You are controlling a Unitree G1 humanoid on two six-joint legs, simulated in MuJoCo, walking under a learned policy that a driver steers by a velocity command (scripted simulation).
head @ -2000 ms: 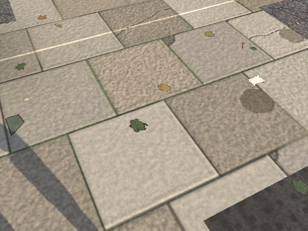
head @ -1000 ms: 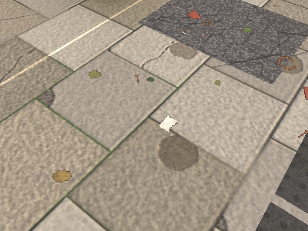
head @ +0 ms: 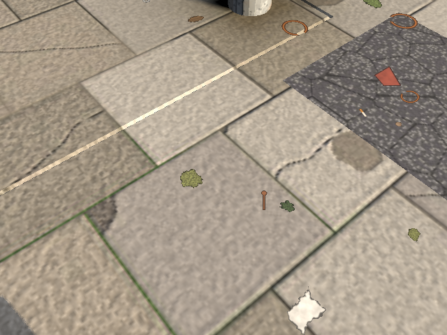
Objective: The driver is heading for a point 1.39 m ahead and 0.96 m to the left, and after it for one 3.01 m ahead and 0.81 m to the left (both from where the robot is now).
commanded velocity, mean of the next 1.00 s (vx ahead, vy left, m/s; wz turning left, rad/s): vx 0.50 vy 0.00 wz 0.57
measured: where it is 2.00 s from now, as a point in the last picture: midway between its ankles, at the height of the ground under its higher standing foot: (101, 208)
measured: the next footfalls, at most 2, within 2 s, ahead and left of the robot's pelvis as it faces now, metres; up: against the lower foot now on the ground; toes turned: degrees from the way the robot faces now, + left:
right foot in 0.38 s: +0.40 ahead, -0.11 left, +0.00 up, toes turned +17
left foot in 0.90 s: +0.55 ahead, +0.24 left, +0.00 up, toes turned +35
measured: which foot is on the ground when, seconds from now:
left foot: down 0.00-0.40, up 0.42-0.88, down 0.90-1.00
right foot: up 0.00-0.36, down 0.38-0.92, up 0.94-1.00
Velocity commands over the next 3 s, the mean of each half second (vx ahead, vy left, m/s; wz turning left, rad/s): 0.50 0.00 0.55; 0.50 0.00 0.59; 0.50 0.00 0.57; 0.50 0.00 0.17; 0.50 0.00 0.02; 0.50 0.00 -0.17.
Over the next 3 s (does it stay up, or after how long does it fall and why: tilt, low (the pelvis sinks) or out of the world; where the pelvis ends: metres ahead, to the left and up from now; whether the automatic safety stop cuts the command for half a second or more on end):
stays up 1.18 0.93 0.00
